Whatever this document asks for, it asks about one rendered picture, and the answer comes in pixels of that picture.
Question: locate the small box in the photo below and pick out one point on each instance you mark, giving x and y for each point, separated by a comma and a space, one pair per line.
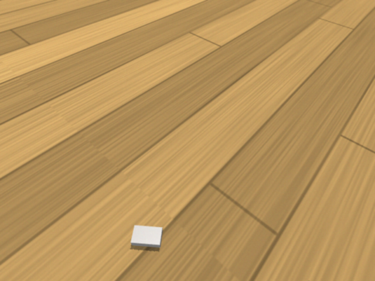
147, 236

